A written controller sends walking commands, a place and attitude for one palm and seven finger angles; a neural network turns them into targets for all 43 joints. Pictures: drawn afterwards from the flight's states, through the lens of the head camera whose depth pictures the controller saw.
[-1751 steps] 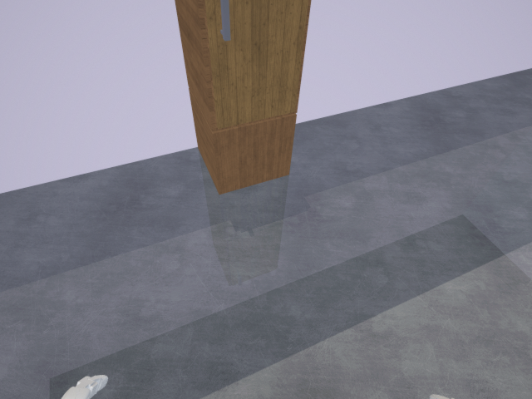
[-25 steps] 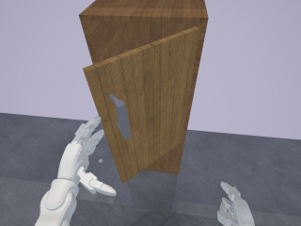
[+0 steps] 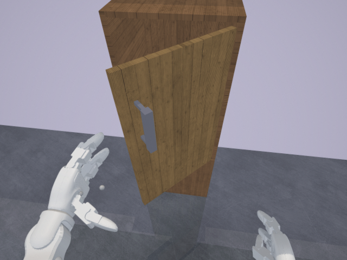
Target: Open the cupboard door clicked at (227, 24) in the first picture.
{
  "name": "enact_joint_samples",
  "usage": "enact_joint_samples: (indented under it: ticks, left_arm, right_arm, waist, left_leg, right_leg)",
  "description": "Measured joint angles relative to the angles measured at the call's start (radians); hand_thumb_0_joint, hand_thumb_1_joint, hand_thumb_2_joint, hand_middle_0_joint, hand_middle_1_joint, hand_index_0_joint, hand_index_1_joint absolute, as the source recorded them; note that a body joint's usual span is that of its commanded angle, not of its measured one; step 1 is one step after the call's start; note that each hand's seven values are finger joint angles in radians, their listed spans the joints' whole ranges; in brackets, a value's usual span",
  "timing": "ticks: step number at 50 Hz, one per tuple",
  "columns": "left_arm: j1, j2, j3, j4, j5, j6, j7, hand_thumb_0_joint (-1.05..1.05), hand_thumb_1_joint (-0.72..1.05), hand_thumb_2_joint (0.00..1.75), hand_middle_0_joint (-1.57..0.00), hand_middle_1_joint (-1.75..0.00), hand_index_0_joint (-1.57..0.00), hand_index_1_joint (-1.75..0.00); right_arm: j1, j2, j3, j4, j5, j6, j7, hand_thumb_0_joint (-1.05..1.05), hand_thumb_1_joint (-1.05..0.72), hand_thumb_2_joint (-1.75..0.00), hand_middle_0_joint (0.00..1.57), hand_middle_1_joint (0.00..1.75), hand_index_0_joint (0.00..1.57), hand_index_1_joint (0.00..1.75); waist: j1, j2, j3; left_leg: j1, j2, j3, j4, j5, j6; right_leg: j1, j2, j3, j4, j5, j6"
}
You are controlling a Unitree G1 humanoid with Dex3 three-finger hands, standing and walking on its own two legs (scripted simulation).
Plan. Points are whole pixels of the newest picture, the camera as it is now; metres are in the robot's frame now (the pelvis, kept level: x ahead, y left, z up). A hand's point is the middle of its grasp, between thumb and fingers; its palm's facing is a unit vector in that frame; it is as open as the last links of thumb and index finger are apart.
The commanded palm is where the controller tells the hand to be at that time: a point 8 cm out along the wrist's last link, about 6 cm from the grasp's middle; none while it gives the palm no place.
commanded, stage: draw the hand back to the body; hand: left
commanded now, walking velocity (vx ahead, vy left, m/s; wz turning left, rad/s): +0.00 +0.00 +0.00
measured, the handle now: (145, 127) +0.39 +0.11 +0.11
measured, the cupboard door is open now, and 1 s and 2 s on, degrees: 45 45 45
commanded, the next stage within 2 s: step back with the hand held close in 1.46 s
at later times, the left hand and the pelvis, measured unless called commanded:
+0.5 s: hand (65, 185) +0.21 +0.22 +0.13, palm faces +0.22 -0.95 -0.23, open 15.6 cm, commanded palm +0.18 +0.27 +0.15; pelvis +0.00 +0.01 +0.01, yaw +0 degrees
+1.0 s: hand (44, 168) +0.23 +0.26 +0.15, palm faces +0.43 -0.81 -0.40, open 10.0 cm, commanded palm +0.18 +0.30 +0.18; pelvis +0.03 +0.01 +0.02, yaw -2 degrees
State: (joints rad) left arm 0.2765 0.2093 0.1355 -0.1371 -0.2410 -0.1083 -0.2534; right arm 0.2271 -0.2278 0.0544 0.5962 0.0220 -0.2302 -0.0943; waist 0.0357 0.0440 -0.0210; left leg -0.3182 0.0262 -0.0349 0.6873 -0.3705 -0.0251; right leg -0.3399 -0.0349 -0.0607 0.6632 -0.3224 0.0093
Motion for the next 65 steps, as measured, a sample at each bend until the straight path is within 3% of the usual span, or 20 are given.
enact_joint_samples:
  ticks: [9,15,20,23,27,30,35,56,65]
  left_arm:
    - [-0.001,0.025,0.044,-0.043,-0.022,0.056,-0.010,-0.02,-0.50,0.30,-0.15,-0.30,-0.15,-0.30]
    - [0.023,0.036,0.067,-0.067,-0.029,0.114,-0.020,-0.02,-0.50,0.30,-0.15,-0.30,-0.15,-0.30]
    - [0.035,0.051,0.093,-0.093,-0.036,0.125,-0.030,-0.02,-0.47,0.31,-0.15,-0.30,-0.15,-0.30]
    - [0.061,0.074,0.080,-0.139,0.067,0.109,0.115,-0.02,-0.42,0.34,-0.15,-0.30,-0.16,-0.30]
    - [0.107,0.059,0.066,-0.185,0.152,0.090,0.272,-0.02,-0.31,0.38,-0.16,-0.30,-0.16,-0.30]
    - [0.139,0.056,0.059,-0.202,0.188,0.077,0.330,-0.01,-0.22,0.42,-0.16,-0.30,-0.16,-0.30]
    - [0.155,0.074,0.070,-0.202,0.217,0.063,0.377,-0.01,-0.06,0.49,-0.17,-0.30,-0.17,-0.30]
    - [0.166,0.112,0.194,-0.206,0.210,0.048,0.383,0.00,0.66,0.80,-0.20,-0.30,-0.20,-0.30]
    - [0.144,0.098,0.192,-0.191,0.210,0.049,0.383,0.01,0.85,0.88,-0.20,-0.30,-0.21,-0.30]
  right_arm:
    - [0.007,0.005,0.012,0.006,0.009,-0.024,-0.002,0.01,-0.91,-0.90,0.20,0.30,0.20,0.30]
    - [-0.001,0.001,0.017,0.005,0.011,-0.033,-0.007,0.01,-0.91,-0.90,0.20,0.30,0.20,0.30]
    - [-0.007,-0.001,0.021,0.007,0.010,-0.047,-0.012,0.01,-0.91,-0.90,0.20,0.30,0.20,0.30]
    - [-0.019,0.006,0.020,0.016,-0.012,-0.039,-0.020,0.01,-0.91,-0.90,0.20,0.30,0.20,0.30]
    - [-0.026,0.012,0.014,0.020,-0.027,-0.015,-0.017,0.01,-0.91,-0.90,0.20,0.30,0.20,0.30]
    - [-0.026,0.015,0.010,0.035,-0.035,0.005,-0.015,0.01,-0.91,-0.90,0.20,0.30,0.20,0.30]
    - [-0.022,0.019,0.004,0.067,-0.040,0.035,-0.016,0.01,-0.91,-0.90,0.20,0.30,0.20,0.30]
    - [-0.054,0.009,-0.036,0.070,-0.037,0.112,-0.003,0.01,-0.91,-0.90,0.20,0.30,0.20,0.30]
    - [-0.061,0.011,-0.038,0.069,-0.036,0.124,0.001,0.01,-0.91,-0.90,0.20,0.30,0.20,0.30]
  waist:
    - [0.000,0.003,-0.010]
    - [0.009,0.005,-0.010]
    - [0.020,0.001,-0.006]
    - [0.021,-0.007,0.008]
    - [0.021,-0.010,0.034]
    - [0.026,-0.010,0.047]
    - [0.034,-0.004,0.057]
    - [0.041,0.018,0.052]
    - [0.045,0.020,0.055]
  left_leg:
    - [0.030,-0.003,0.010,-0.024,0.012,0.008]
    - [0.052,-0.006,0.009,-0.038,0.018,0.012]
    - [0.069,-0.006,0.004,-0.052,0.023,0.012]
    - [0.097,-0.004,0.005,-0.079,0.032,0.010]
    - [0.131,-0.005,0.008,-0.126,0.053,0.011]
    - [0.157,-0.007,0.013,-0.164,0.068,0.012]
    - [0.202,-0.009,0.017,-0.218,0.084,0.013]
    - [0.288,0.004,0.036,-0.309,0.095,0.008]
    - [0.292,0.003,0.034,-0.319,0.104,0.008]
  right_leg:
    - [0.029,-0.002,0.010,-0.030,0.019,0.008]
    - [0.056,-0.004,0.009,-0.051,0.027,0.011]
    - [0.077,-0.004,0.003,-0.069,0.033,0.011]
    - [0.105,-0.002,0.003,-0.097,0.043,0.011]
    - [0.138,-0.002,0.004,-0.142,0.063,0.011]
    - [0.160,-0.003,0.008,-0.174,0.075,0.012]
    - [0.198,-0.005,0.011,-0.217,0.086,0.013]
    - [0.272,0.010,0.025,-0.298,0.099,0.010]
    - [0.276,0.009,0.023,-0.306,0.106,0.010]
